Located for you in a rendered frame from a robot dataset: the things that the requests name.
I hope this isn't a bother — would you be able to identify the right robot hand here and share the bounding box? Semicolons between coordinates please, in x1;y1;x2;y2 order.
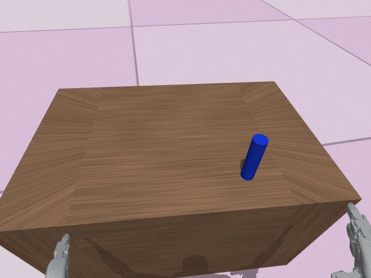
331;203;371;278

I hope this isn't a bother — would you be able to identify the left robot hand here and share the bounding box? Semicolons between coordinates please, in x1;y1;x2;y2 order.
45;233;70;278

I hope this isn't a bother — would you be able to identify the can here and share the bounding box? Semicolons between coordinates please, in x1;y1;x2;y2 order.
241;134;269;181

